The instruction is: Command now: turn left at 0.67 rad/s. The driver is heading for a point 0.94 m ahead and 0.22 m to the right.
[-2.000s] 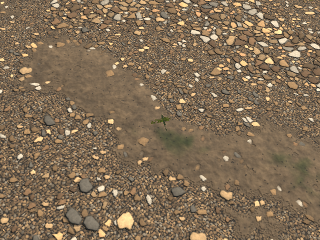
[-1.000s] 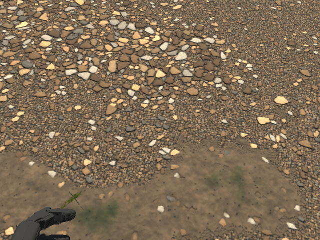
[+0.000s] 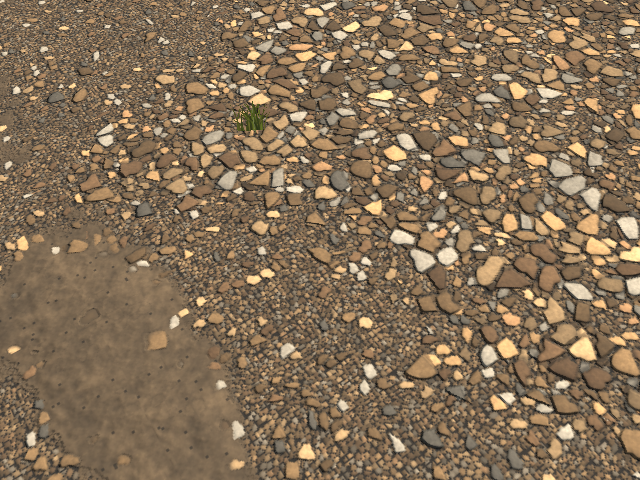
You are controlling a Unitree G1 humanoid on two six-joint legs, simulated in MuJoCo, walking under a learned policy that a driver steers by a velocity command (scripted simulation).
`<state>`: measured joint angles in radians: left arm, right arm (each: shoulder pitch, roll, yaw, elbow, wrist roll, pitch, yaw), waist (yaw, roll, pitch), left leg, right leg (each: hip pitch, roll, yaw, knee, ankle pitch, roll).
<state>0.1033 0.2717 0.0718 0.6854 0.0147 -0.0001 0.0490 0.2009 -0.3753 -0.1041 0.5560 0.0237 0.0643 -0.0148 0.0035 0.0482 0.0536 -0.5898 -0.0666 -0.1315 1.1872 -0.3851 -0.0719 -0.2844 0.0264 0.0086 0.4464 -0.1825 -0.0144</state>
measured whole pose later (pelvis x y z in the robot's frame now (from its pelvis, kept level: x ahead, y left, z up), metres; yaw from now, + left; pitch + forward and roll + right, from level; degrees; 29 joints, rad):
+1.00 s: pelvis +0.47 -0.22 -0.01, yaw -22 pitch +1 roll -1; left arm 0.42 0.26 0.03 0.83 0.01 -0.11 -0.02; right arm 0.18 -0.27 -0.01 0.75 0.00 -0.03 0.05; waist 0.03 0.03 0.03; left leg -0.83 0.08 0.01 0.89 0.05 0.08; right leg 0.14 0.15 -0.10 0.16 -0.33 -0.14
